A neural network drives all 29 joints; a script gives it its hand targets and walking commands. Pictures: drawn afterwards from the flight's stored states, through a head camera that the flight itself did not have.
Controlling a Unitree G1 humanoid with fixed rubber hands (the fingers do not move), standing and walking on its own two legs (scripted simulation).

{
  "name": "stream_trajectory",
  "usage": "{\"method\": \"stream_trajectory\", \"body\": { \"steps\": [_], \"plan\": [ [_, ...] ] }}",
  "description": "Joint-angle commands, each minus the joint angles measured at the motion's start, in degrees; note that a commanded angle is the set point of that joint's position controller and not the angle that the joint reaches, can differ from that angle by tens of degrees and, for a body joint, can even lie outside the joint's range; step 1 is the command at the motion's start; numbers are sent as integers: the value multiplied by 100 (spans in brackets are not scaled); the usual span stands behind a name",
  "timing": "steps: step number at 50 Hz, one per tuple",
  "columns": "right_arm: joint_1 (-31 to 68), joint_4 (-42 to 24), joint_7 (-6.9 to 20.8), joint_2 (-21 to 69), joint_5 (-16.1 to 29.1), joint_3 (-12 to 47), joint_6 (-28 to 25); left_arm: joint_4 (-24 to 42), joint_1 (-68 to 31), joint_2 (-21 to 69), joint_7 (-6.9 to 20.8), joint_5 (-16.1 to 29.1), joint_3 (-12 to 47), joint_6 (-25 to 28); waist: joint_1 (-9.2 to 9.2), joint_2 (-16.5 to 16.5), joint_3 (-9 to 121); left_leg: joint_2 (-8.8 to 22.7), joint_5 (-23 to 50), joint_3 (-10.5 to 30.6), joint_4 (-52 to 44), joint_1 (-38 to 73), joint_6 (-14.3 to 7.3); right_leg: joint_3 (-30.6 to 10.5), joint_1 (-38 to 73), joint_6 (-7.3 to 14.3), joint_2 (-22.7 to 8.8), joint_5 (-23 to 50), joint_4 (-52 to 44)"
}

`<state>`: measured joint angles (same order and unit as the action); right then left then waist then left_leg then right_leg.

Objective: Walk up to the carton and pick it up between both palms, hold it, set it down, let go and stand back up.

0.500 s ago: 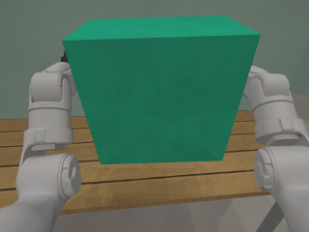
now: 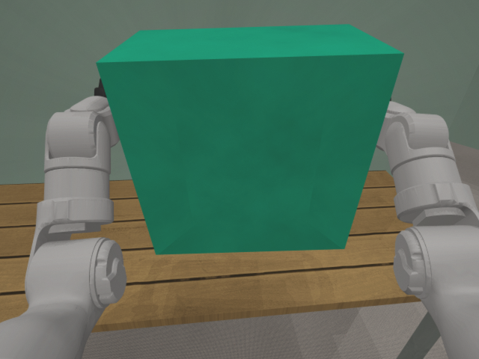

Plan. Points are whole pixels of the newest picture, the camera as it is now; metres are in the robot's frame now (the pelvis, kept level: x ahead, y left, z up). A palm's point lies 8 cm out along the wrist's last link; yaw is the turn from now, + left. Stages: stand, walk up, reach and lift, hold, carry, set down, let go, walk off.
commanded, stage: hold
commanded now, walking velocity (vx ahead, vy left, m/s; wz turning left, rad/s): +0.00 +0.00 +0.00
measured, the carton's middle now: (247, 145) +0.35 -0.02 +0.28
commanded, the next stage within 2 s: none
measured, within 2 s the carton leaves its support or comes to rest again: neither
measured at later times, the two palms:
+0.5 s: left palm (110, 110) +0.37 +0.19 +0.32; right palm (374, 116) +0.37 -0.21 +0.32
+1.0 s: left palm (109, 110) +0.37 +0.19 +0.32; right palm (374, 116) +0.37 -0.21 +0.32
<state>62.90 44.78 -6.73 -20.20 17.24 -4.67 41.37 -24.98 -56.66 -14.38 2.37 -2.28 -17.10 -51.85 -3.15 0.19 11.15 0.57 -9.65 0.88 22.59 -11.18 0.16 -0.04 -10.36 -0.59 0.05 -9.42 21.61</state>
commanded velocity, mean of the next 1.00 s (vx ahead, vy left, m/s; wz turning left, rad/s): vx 0.00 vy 0.00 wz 0.00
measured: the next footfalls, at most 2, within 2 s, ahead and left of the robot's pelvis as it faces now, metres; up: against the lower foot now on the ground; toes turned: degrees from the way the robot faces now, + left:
none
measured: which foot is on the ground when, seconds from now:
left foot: down 0.00-1.00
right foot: down 0.00-1.00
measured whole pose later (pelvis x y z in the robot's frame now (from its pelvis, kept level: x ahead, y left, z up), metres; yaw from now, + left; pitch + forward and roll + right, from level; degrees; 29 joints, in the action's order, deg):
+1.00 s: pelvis +0.00 +0.00 +0.00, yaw +0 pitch -2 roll +0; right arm 62.9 44.8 -6.7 -20.2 17.2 -4.7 41.6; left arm -25.0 -56.7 -14.5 2.4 -2.3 -16.9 -51.9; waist -3.1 0.2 11.3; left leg 0.6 -9.6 1.0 22.6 -11.2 0.2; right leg 0.0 -10.3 -0.6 0.1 -9.4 21.6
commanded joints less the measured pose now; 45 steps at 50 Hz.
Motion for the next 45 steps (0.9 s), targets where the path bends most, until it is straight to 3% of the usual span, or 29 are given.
{"method": "stream_trajectory", "body": {
  "steps": [1, 4, 6, 8, 10, 11, 14, 15, 17, 19, 20, 23, 26, 32, 33, 35, 36, 37, 38, 40, 43, 45],
  "plan": [
    [5150, -1957, 1015, 3113, 1464, 1382, -100, 730, -4162, 2850, 998, 744, 1870, 269, 291, -293, 1877, 70, 416, 192, -821, -525, 197, -408, 1485, 280, 473, 1048, -361],
    [5202, -2022, 1032, 3160, 1478, 1389, -121, 757, -4304, 2885, 996, 786, 1831, 290, 334, -301, 1878, 47, 433, 193, -842, -510, 198, -375, 1482, 281, 492, 1022, -344],
    [5157, -2064, 1011, 3107, 1484, 1335, -134, 841, -4258, 2899, 977, 807, 1929, 275, 229, -414, 1915, 45, 477, 181, -779, -494, 228, -422, 1478, 287, 460, 1110, -376],
    [5278, -2002, 1030, 3127, 1457, 1339, -119, 717, -4281, 2852, 975, 767, 1883, 260, 286, -305, 1790, 53, 287, 219, -825, -509, 182, -399, 1395, 283, 480, 932, -405],
    [5146, -1945, 1028, 3102, 1454, 1340, -102, 772, -4258, 2933, 996, 768, 1891, 276, 280, -448, 1796, 45, 293, 176, -863, -531, 215, -413, 1426, 301, 472, 980, -385],
    [5068, -1891, 1028, 3152, 1453, 1325, -100, 694, -4265, 2809, 989, 749, 1759, 267, 275, -249, 1777, 22, 359, 161, -815, -533, 165, -412, 1421, 283, 459, 979, -410],
    [5246, -1921, 1008, 3085, 1405, 1279, -105, 653, -4386, 2866, 1016, 771, 1823, 268, 266, -415, 1715, 42, 216, 157, -852, -571, 180, -399, 1339, 298, 447, 799, -412],
    [5151, -1729, 1027, 3158, 1414, 1294, -85, 584, -4331, 2798, 1017, 714, 1753, 282, 328, -295, 1669, 41, 196, 150, -886, -600, 155, -399, 1378, 281, 461, 823, -413],
    [5259, -2132, 1027, 3179, 1480, 1419, -139, 928, -4368, 2941, 985, 909, 2005, 302, 217, -376, 2066, 53, 489, 190, -778, -498, 218, -404, 1497, 285, 482, 1132, -368],
    [5226, -1988, 1025, 3050, 1433, 1293, -120, 743, -4246, 2939, 971, 814, 1943, 272, 209, -398, 1829, 68, 306, 220, -820, -564, 219, -422, 1430, 308, 475, 1046, -386],
    [5089, -1964, 1021, 3108, 1476, 1342, -110, 757, -4178, 2948, 964, 845, 1928, 281, 273, -316, 1840, 73, 454, 208, -825, -538, 240, -391, 1479, 297, 495, 1082, -357],
    [5198, -2239, 999, 3138, 1482, 1391, -143, 909, -4205, 2956, 970, 891, 1987, 283, 236, -370, 2098, 51, 589, 196, -747, -478, 243, -425, 1595, 297, 476, 1275, -347],
    [5144, -2014, 1015, 3151, 1492, 1423, -88, 766, -4221, 2879, 976, 786, 1879, 265, 280, -214, 1896, 39, 579, 195, -770, -456, 194, -400, 1529, 273, 496, 1207, -387],
    [5104, -1827, 1022, 3099, 1465, 1316, -79, 709, -4376, 2887, 985, 833, 1858, 276, 261, -352, 1772, 64, 354, 191, -835, -514, 240, -405, 1386, 307, 477, 927, -395],
    [5141, -1984, 1019, 3185, 1488, 1392, -103, 868, -4288, 2913, 993, 807, 1860, 281, 323, -345, 1924, 42, 594, 167, -806, -445, 234, -420, 1513, 301, 479, 1187, -347],
    [5197, -1981, 988, 3141, 1494, 1395, -118, 895, -4306, 2853, 979, 761, 1906, 278, 250, -354, 1978, 10, 651, 138, -753, -316, 218, -376, 1443, 258, 477, 1118, -401],
    [5217, -2137, 986, 3258, 1555, 1501, -111, 908, -4236, 2836, 960, 783, 1876, 280, 339, -289, 2056, -17, 668, 153, -709, -338, 173, -429, 1445, 264, 465, 1154, -411],
    [5190, -2066, 981, 3163, 1551, 1415, -111, 869, -4295, 2916, 967, 827, 1959, 281, 205, -379, 1995, 43, 569, 210, -725, -372, 238, -438, 1415, 284, 467, 1131, -403],
    [5239, -2238, 991, 3226, 1559, 1472, -130, 955, -4314, 2889, 953, 862, 1939, 303, 283, -322, 2113, 22, 685, 184, -730, -371, 222, -412, 1527, 287, 486, 1255, -367],
    [5185, -2141, 976, 3097, 1535, 1412, -125, 858, -4212, 2955, 960, 880, 2042, 266, 176, -338, 1965, 52, 659, 215, -735, -385, 265, -387, 1482, 277, 476, 1208, -396],
    [5228, -1974, 1004, 3136, 1461, 1330, -92, 707, -4273, 2890, 996, 756, 1858, 268, 313, -310, 1737, 33, 406, 153, -842, -488, 202, -390, 1415, 276, 483, 980, -404],
    [5243, -1877, 975, 3101, 1456, 1295, -88, 617, -4328, 2818, 1026, 707, 1806, 251, 283, -376, 1676, 16, 342, 146, -811, -468, 185, -421, 1351, 278, 445, 907, -442]
  ]
}}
